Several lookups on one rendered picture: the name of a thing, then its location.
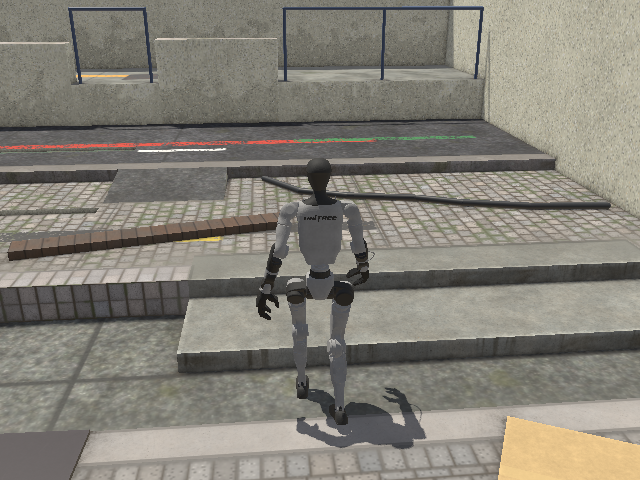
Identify robot left hand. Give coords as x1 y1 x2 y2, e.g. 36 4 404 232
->
256 290 279 320

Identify robot torso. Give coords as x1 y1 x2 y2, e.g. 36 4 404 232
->
296 196 343 300

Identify robot right hand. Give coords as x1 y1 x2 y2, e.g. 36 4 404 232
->
346 267 369 286

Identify left robot upper arm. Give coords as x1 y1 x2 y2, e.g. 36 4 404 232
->
273 201 299 259

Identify right robot upper arm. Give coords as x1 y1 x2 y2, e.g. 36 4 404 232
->
340 200 366 254

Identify robot right forearm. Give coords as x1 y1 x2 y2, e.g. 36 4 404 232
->
354 238 369 272

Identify robot right foot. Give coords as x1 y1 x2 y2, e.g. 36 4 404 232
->
329 404 348 425

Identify robot left forearm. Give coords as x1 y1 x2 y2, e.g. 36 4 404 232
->
259 243 282 294

